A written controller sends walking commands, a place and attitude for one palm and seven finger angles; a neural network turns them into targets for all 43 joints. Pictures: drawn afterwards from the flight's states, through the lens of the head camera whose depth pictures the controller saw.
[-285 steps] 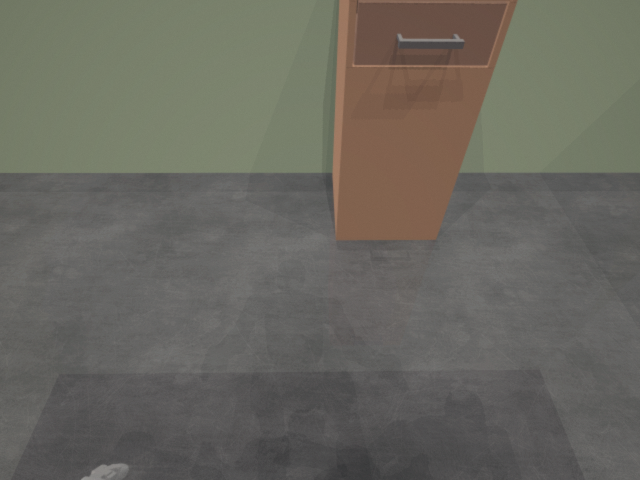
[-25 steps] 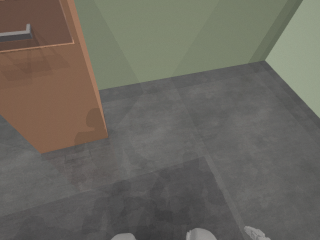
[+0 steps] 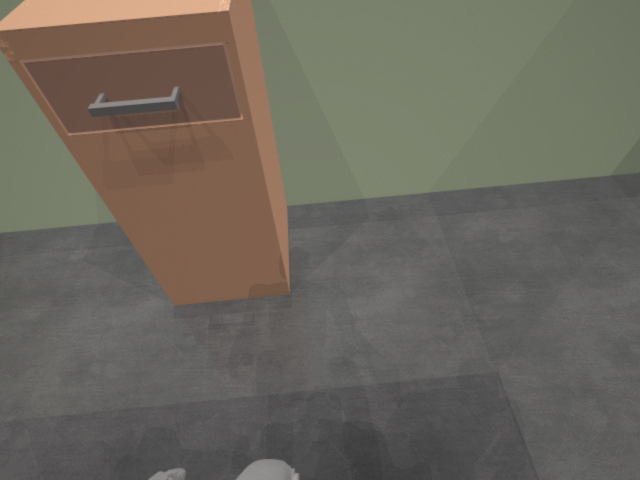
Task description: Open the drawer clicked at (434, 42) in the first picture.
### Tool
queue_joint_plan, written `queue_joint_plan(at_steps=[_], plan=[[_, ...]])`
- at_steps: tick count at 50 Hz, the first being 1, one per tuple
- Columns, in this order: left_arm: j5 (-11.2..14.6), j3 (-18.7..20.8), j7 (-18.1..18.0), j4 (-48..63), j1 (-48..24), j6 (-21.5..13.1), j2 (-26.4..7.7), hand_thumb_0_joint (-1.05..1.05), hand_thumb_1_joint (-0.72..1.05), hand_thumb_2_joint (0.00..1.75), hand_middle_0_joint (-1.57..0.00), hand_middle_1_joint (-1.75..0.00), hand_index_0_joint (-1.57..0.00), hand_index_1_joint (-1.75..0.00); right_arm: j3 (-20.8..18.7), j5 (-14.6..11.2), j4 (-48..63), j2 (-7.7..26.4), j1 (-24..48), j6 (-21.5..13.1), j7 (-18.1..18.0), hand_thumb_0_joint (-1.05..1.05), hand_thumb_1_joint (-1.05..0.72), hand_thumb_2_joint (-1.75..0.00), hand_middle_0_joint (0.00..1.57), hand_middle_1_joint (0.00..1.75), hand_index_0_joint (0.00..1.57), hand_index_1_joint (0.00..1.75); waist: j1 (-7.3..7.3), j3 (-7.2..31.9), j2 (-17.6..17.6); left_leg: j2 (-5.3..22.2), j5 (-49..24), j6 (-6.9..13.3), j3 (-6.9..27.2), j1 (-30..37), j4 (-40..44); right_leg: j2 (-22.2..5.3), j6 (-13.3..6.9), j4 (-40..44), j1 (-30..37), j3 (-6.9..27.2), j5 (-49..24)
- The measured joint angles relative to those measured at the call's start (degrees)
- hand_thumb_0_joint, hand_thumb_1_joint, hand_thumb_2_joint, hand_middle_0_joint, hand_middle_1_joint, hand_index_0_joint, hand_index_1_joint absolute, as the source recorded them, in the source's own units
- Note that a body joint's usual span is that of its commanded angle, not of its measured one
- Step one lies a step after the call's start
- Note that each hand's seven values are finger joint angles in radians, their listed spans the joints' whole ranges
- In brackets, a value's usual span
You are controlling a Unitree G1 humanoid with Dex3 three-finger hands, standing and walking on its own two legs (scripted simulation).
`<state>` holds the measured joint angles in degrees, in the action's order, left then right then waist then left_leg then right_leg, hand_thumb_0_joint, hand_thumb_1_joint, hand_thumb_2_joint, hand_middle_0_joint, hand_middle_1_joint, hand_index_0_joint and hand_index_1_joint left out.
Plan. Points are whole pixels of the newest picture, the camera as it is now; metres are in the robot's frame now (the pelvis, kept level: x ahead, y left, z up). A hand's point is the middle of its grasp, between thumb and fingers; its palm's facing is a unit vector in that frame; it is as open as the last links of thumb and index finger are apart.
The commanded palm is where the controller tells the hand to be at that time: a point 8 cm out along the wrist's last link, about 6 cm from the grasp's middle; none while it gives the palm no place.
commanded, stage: take the last steps up to it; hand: left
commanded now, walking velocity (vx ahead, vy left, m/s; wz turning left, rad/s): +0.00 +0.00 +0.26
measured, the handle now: (136, 100) +0.78 +0.41 +0.07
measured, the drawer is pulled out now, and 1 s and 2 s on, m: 0.00 0.00 0.00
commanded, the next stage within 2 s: come to a stop and stand still in 1.08 s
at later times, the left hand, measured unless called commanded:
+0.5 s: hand out of the picture +0.02 +0.28 -0.17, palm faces +0.16 -0.97 -0.18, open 7.4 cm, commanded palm none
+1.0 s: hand (174, 408) +0.25 +0.26 -0.16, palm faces +0.20 -0.96 -0.20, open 7.1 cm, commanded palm none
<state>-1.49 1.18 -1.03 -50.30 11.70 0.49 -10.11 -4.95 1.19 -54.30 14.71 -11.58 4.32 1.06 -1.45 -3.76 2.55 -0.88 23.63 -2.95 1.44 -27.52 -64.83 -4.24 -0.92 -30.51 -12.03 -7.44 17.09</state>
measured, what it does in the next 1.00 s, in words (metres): walks ahead: left foot, then right foot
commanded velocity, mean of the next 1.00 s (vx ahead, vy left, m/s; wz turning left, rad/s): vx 0.26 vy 0.05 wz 0.07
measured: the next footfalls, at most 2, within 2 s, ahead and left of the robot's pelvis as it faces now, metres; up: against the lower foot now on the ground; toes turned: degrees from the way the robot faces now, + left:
left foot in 0.24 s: +0.01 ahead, +0.14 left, +0.00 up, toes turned +9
right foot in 0.82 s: +0.27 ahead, -0.03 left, +0.00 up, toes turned -1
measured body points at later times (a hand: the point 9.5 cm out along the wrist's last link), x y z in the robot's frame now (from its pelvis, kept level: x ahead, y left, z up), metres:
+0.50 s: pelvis +0.03 +0.08 +0.01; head +0.03 +0.10 +0.46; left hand +0.01 +0.33 -0.15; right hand +0.07 -0.15 -0.13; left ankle -0.03 +0.14 -0.74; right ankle +0.08 -0.07 -0.66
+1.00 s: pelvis +0.20 +0.07 +0.00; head +0.21 +0.07 +0.45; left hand +0.24 +0.31 -0.14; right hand +0.18 -0.16 -0.16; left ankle +0.15 +0.19 -0.66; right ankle +0.23 -0.02 -0.74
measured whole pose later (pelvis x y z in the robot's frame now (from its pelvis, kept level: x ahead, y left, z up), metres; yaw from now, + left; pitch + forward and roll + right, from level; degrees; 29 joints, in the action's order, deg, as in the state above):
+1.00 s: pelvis +0.20 +0.07 +0.00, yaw +9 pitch -1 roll -1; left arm -0.9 3.4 -1.5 -57.9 11.8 -4.2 -8.5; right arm -3.1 1.4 -63.7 8.6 -21.8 -0.6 -0.5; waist -1.9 -1.9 1.8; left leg 4.5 18.8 0.7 -1.8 -26.2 -63.4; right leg -1.3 -2.1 -27.2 -12.6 -10.2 13.5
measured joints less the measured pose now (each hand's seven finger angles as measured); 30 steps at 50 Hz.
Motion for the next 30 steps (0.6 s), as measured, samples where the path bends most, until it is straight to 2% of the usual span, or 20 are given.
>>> queue_joint_plan(at_steps=[4,10,12,14,15,17,20,25,30], plan=[[-0.3,0.0,0.1,-1.6,1.7,-0.2,-0.2,0.01,0.91,0.9,-0.2,-0.3,-0.21,-0.3,0.5,-0.2,-1.2,-0.5,0.7,0.3,-0.1,0.0,-0.91,-0.9,0.2,0.3,0.2,0.29,1.07,-0.6,-1.4,1.7,1.6,-0.5,-1.3,3.3,7.7,-1.4,0.5,0.6,0.4,-1.5,-0.3],[-0.5,0.9,0.5,-5.1,4.7,-0.2,-2.0,0.01,0.91,0.9,-0.2,-0.3,-0.21,-0.3,1.8,-0.4,-1.8,-1.5,2.4,-0.8,-0.1,0.0,-0.91,-0.9,0.2,0.3,0.2,0.29,3.09,-0.5,-3.4,1.9,1.2,0.5,-4.2,10.8,24.0,-3.1,2.3,-0.9,-0.1,-3.6,0.3],[-0.2,1.5,0.7,-6.3,6.1,0.2,-3.0,0.01,0.91,0.9,-0.2,-0.3,-0.21,-0.3,2.2,-0.3,-1.4,-1.8,2.1,-2.0,0.0,0.0,-0.91,-0.9,0.2,0.3,0.2,0.29,3.4,0.5,-4.1,1.7,-2.5,1.9,-5.4,14.3,31.9,-3.9,3.4,-3.5,-1.1,-4.2,1.8],[0.0,2.1,0.8,-7.8,6.9,1.4,-3.9,0.01,0.91,0.9,-0.2,-0.3,-0.2,-0.3,2.5,0.2,-1.2,-2.6,2.1,-3.1,0.0,0.0,-0.91,-0.9,0.2,0.3,0.2,0.29,4.05,0.6,-5.3,0.9,-4.0,4.6,-6.2,14.3,30.8,-3.9,3.3,-11.2,-4.0,-1.8,9.1],[-0.2,2.2,0.9,-8.7,7.2,2.0,-4.1,0.01,0.91,0.9,-0.2,-0.3,-0.2,-0.3,2.7,0.3,-1.1,-2.9,1.7,-3.7,-0.2,0.0,-0.91,-0.9,0.2,0.3,0.2,0.29,4.07,0.9,-5.3,0.9,-3.8,5.5,-6.4,14.8,31.0,-3.1,3.1,-16.5,-6.0,-0.3,11.2],[-0.3,2.2,1.4,-10.0,7.3,2.5,-4.4,0.01,0.91,0.9,-0.2,-0.3,-0.2,-0.3,3.1,0.2,-1.1,-3.6,0.2,-4.7,-0.8,0.0,-0.91,-0.9,0.2,0.3,0.2,0.29,3.51,1.6,-4.9,0.8,-4.3,6.5,-6.2,16.7,33.4,-2.0,2.6,-25.4,-9.9,1.2,10.3],[-0.5,1.9,2.0,-10.3,6.7,1.6,-4.3,0.01,0.91,0.9,-0.19,-0.3,-0.2,-0.3,3.7,0.0,-2.2,-4.5,-2.5,-5.6,-1.4,0.0,-0.91,-0.9,0.2,0.3,0.2,0.3,2.99,2.3,-4.4,0.1,-6.6,6.9,-5.5,20.2,39.1,-1.9,2.7,-30.7,-13.9,2.0,4.6],[-0.4,1.4,2.0,-9.7,4.8,0.7,-3.0,0.01,0.91,0.9,-0.19,-0.3,-0.2,-0.3,4.1,-0.4,-5.5,-6.1,-7.3,-6.5,-1.8,0.0,-0.91,-0.9,0.2,0.3,0.2,0.3,2.56,2.9,-4.1,-1.7,-8.5,8.0,-4.9,25.0,45.9,-2.6,3.8,-29.2,-17.3,3.1,-1.1],[-0.2,1.0,1.9,-9.6,1.7,0.6,-1.3,0.01,0.91,0.9,-0.19,-0.3,-0.2,-0.3,4.0,-0.3,-8.6,-7.5,-11.6,-7.1,-2.3,0.0,-0.91,-0.9,0.21,0.3,0.2,0.3,1.09,2.5,-4.0,-3.0,-7.7,8.2,-4.8,28.9,48.7,-2.7,4.1,-22.9,-17.8,3.2,-2.8]])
